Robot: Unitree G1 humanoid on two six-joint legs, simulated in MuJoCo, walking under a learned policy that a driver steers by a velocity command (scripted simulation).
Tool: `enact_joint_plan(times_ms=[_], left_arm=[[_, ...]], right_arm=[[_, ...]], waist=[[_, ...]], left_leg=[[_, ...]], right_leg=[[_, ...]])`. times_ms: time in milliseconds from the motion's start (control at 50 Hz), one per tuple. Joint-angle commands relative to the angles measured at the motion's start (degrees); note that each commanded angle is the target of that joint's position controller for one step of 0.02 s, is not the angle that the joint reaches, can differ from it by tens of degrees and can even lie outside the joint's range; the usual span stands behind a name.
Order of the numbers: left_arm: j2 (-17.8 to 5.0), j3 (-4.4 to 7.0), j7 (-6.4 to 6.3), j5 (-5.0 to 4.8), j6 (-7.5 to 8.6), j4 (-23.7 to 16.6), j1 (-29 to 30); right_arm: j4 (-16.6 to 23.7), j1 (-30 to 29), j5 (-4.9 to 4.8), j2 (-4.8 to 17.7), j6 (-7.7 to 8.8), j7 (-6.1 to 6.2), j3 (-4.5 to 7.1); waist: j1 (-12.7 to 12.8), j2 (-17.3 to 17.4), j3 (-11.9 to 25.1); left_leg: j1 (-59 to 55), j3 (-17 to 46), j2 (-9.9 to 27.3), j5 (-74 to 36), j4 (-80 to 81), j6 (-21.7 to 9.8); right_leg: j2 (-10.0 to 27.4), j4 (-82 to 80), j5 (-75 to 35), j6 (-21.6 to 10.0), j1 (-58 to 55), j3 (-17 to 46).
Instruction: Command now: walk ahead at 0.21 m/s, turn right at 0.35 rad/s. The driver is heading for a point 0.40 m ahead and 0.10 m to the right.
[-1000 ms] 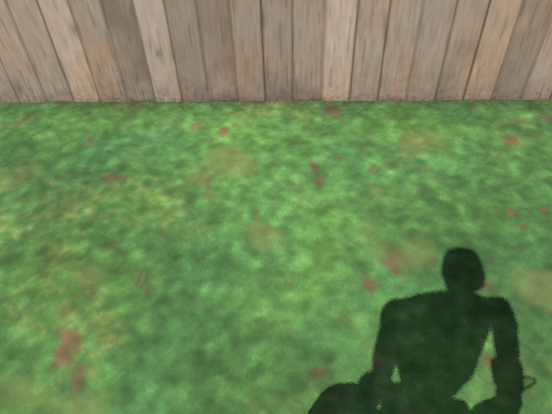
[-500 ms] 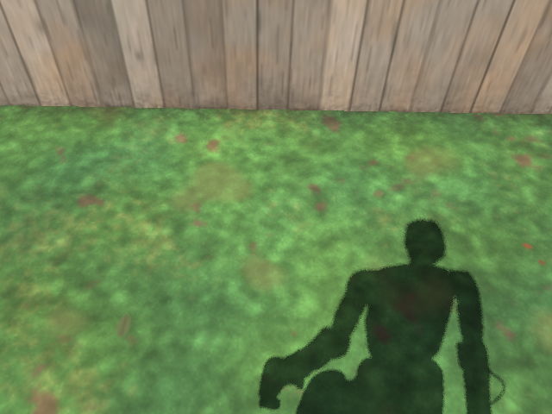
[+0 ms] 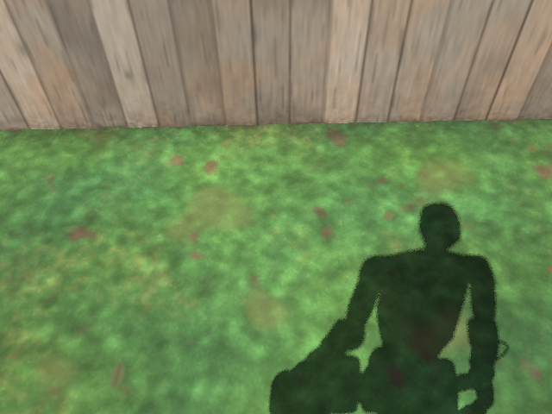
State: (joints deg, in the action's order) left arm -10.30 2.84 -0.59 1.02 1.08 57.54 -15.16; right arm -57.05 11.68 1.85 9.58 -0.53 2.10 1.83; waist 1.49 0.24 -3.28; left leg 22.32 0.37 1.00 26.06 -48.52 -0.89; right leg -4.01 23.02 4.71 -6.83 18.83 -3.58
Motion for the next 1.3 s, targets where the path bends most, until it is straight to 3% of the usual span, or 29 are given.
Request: enact_joint_plan(times_ms=[20, 80, 120, 140, 160, 180, 220, 260, 320, 420, 500, 560, 600, 620, 640, 660, 680, 700, 760, 820, 940, 1080, 1120, 1140, 1160, 1180, 1200, 1240, 1300], left_arm=[[-9.4, 2.74, -0.03, -0.03, -0.81, -3.8, 0.6], [-10.1, 3.76, 0.14, -0.44, -1.56, -5.2, 3.7], [-8.7, 4.1, 0.16, -0.78, -2.2, -7.7, 9.4], [-3.8, 3.16, 0.17, -1.4, -2.04, -8.9, 9.2], [-0.2, 2.17, 0.32, -1.46, -1.42, -10.1, 7.5], [-4.9, 2.8, 1.23, 0.48, -1.04, -10.2, 8.0], [-7.1, 3.72, 3.17, 1.18, -0.62, -8.4, 3.5], [-6.3, 3.61, 3.7, 1.73, -0.96, -7.8, 2.6], [-4.4, 2.83, 3.94, 1.4, -1.14, -10.1, 8.3], [-4.2, 1.88, 5.09, 1.48, -1.19, -14.0, 17.0], [-4.0, 1.1, 6.14, 1.47, -0.86, -17.2, 21.7], [-4.9, 1.36, 5.75, 1.94, -0.65, -17.3, 18.8], [-7.1, 2.67, 4.52, 1.95, 0.11, -13.9, 5.5], [-10.0, 3.99, 3.49, 2.35, 0.65, -10.8, -4.2], [-16.3, 5.3, 2.52, 2.7, 1.16, -11.1, -7.1], [-18.9, 5.61, 1.75, 1.09, 0.64, -12.1, -8.4], [-17.4, 5.09, 1.2, 0.6, 0.41, -10.7, -6.1], [-13.6, 3.97, 0.87, 0.16, 0.95, -10.5, -2.8], [-8.0, 1.72, 0.7, -0.64, 1.98, -11.3, 4.3], [-9.6, 1.58, 0.84, -0.66, 3.07, -9.9, 2.0], [-8.2, 0.18, -0.15, -0.44, 2.66, -7.5, -1.7], [-7.7, -0.81, -1.22, 0.13, 1.84, -4.2, -3.7], [-7.7, -1.04, -1.46, -0.47, 1.74, -3.5, -2.3], [-7.6, -1.23, -1.51, -0.73, 2.14, -3.8, -3.0], [-6.0, -1.39, -1.44, -1.01, 2.02, -2.8, -10.1], [-4.9, -1.43, -1.67, -1.25, 0.63, 0.1, -12.8], [-5.4, -1.31, -1.9, -0.78, -0.34, 0.0, -10.1], [-4.1, -1.57, -1.51, -0.41, -1.36, 0.6, -7.5], [-4.9, -2.03, -1.17, 0.26, -1.44, 1.9, -5.8]], right_arm=[[2.0, 6.0, 0.0, 4.8, 0.27, -0.53, 1.35], [1.9, 10.2, -0.63, 3.9, 1.27, -0.63, 1.41], [-1.0, 21.1, -0.67, 4.3, 1.92, 0.09, 1.69], [-1.6, 23.7, -0.27, 8.5, 2.54, 1.09, 2.5], [1.2, 16.1, -0.15, 12.7, 2.77, 1.84, 3.27], [2.8, 9.6, 0.2, 11.3, 2.83, 2.05, 3.22], [4.6, 4.1, -0.78, 9.1, 4.39, 1.32, 2.73], [4.8, 5.9, -1.02, 8.5, 5.49, 0.68, 2.67], [2.9, 13.3, -0.28, 7.2, 6.25, -0.2, 2.45], [2.5, 16.8, -0.01, 8.4, 6.75, -0.77, 2.56], [1.9, 17.6, -0.11, 9.9, 6.59, -0.79, 2.9], [1.1, 17.3, -0.42, 11.6, 5.64, -0.6, 3.32], [1.3, 16.0, -1.03, 13.5, 4.93, -0.73, 3.61], [2.2, 15.3, -1.01, 13.3, 4.83, -0.89, 3.46], [6.3, 15.8, -1.92, 6.3, 5.1, -1.91, 1.8], [8.7, 12.6, -2.05, 8.8, 5.83, -2.35, 2.56], [9.4, 7.2, -2.51, 9.7, 5.75, -2.16, 2.85], [8.6, 8.2, -2.64, 7.8, 6.05, -1.88, 2.06], [5.7, 13.4, 0.06, 7.7, 3.46, -1.81, 2.28], [5.3, 13.9, 0.06, 6.7, 1.74, -2.26, 2.27], [7.1, 4.6, -0.17, 6.4, 1.0, -2.35, 1.62], [6.1, 2.7, -0.64, 6.2, 1.34, -0.71, 0.93], [4.4, 6.4, -0.58, 5.6, 2.13, -0.09, 0.72], [3.1, 9.9, -0.35, 8.0, 2.93, 0.33, 1.1], [2.7, 11.3, -0.51, 11.1, 3.3, 0.43, 1.46], [2.6, 9.6, -1.5, 8.6, 2.74, 0.11, 0.79], [3.0, 7.2, -1.28, 6.6, 2.34, -0.24, -0.07], [3.3, 1.7, -0.5, 6.3, 1.63, -0.27, -0.64], [2.2, 1.9, -1.78, 7.3, 0.81, -0.29, -0.08]], waist=[[-2.3, -7.3, 4.8], [-4.9, -6.7, 4.0], [-10.3, -5.8, 1.3], [-9.7, 7.5, 0.1], [-5.3, 17.4, -0.8], [-2.5, 7.8, -4.4], [2.0, 4.2, -3.1], [1.1, 4.6, -1.3], [-2.5, 4.3, -2.7], [-5.9, 6.1, -4.4], [-7.0, 7.7, -5.3], [-4.7, 8.8, -3.1], [1.7, 7.6, 5.7], [6.0, 4.7, 12.2], [5.1, -8.3, 19.0], [5.2, -8.0, 23.8], [4.3, -1.9, 16.3], [1.9, -1.3, 10.9], [-4.0, -2.0, 6.2], [-5.1, -3.3, 6.6], [-2.5, -4.8, 4.4], [-1.4, -4.5, 2.6], [-3.9, -2.4, 2.8], [-4.3, 0.7, 5.9], [-0.4, 6.4, 9.8], [-1.2, 9.5, 11.2], [-1.1, 9.1, 8.5], [0.9, 6.9, 5.0], [-0.9, 2.9, -0.6]], left_leg=[[-3.9, -2.1, -1.5, -0.5, 1.6, 0.0], [-14.3, -3.6, -3.9, -0.5, 11.7, -1.4], [-28.1, -5.6, -5.0, -4.1, 29.3, -3.7], [-33.1, 7.9, 6.7, 6.8, 40.0, -5.3], [-27.7, 28.9, 23.8, 18.4, 46.0, -8.3], [-16.7, 28.6, 23.4, 21.8, 47.7, -9.9], [-15.1, 17.7, 17.3, 10.3, 46.1, -6.9], [-17.1, 8.5, 13.8, 2.0, 44.7, -5.5], [-21.4, 3.7, 13.7, -5.7, 43.4, -6.2], [-25.2, -3.0, 14.6, -18.3, 42.1, -7.0], [-25.8, -8.7, 15.5, -28.2, 39.7, -6.3], [-27.0, -13.1, 15.6, -51.0, 31.1, -5.3], [-24.7, -15.5, 15.1, -64.8, 12.1, -4.4], [-15.0, -15.9, 13.9, -53.6, -2.2, -2.7], [8.7, -14.7, 7.8, -10.9, -22.1, 0.5], [15.4, -4.5, 1.0, 5.4, -32.3, 1.7], [17.6, -0.6, 4.3, -1.6, -32.7, 1.1], [15.2, -0.7, 5.5, -5.0, -29.2, 0.9], [6.2, -0.3, 6.9, -6.7, -19.9, 1.0], [4.9, -1.5, 4.8, -10.3, -15.8, 1.4], [7.9, -2.2, 3.8, -18.6, -2.3, 1.1], [-0.4, -2.7, 0.4, -13.6, 12.4, -1.5], [-8.8, -1.8, 0.7, -21.2, 24.1, -2.8], [-18.2, 2.8, 5.5, -42.5, 26.1, -3.6], [-25.5, 9.4, 13.7, -64.6, 21.8, -8.3], [-23.2, 14.4, 18.7, -67.5, 22.6, -14.8], [-18.6, 16.1, 18.9, -59.1, 26.1, -15.3], [-11.3, 12.2, 14.2, -41.5, 29.1, -10.8], [-7.0, 5.7, 5.5, -14.1, 31.8, -2.8]], right_leg=[[15.3, -16.9, 29.4, -7.4, 1.9, 22.6], [12.6, -17.0, 30.5, -5.1, 8.9, 21.1], [6.7, -11.8, 32.3, 0.6, 18.8, 16.5], [0.8, 4.9, 31.3, 3.8, 27.0, 9.9], [-2.7, 22.7, 23.2, 3.9, 32.6, 3.9], [1.9, 27.7, 15.8, 3.2, 29.3, 9.4], [2.4, 34.2, 8.4, 3.7, 25.0, 8.9], [3.3, 40.3, 6.5, 4.9, 25.5, 5.8], [5.2, 40.7, 3.8, 5.8, 30.4, 5.4], [7.1, 28.8, 1.4, 6.7, 29.6, 2.6], [6.7, 17.7, 4.4, 3.8, 22.1, -3.0], [2.8, 12.9, 10.2, -0.1, 12.4, -7.0], [-2.1, 8.6, 9.4, -3.0, -4.4, -7.9], [-0.3, 6.5, 9.3, -4.8, -19.8, -2.9], [18.5, 3.0, 17.0, -10.5, -38.4, 23.9], [27.4, -5.0, -1.0, -14.1, -39.5, 45.0], [24.8, -3.5, -19.0, -12.3, -34.0, 31.5], [22.7, -2.1, -33.0, -11.2, -26.0, 22.8], [15.6, -4.8, -39.3, -5.9, -12.6, 10.7], [13.9, -6.0, -45.6, -5.3, -10.6, 7.4], [12.9, -6.5, -43.1, -2.6, -14.0, 5.4], [15.1, -1.4, -44.2, -3.3, -17.0, 7.7], [14.0, 3.0, -40.8, -1.7, -15.5, 8.2], [11.6, 6.1, -32.3, 0.6, -12.1, 7.8], [7.7, 9.4, -8.5, 2.3, -8.4, 6.5], [3.1, 11.3, 15.1, 3.3, -7.8, 4.6], [2.4, 10.7, 23.8, 3.0, -8.2, 4.8], [2.9, 3.6, 19.1, 2.8, -12.4, 5.3], [7.1, -5.0, 10.2, 2.9, -11.6, 9.0]])
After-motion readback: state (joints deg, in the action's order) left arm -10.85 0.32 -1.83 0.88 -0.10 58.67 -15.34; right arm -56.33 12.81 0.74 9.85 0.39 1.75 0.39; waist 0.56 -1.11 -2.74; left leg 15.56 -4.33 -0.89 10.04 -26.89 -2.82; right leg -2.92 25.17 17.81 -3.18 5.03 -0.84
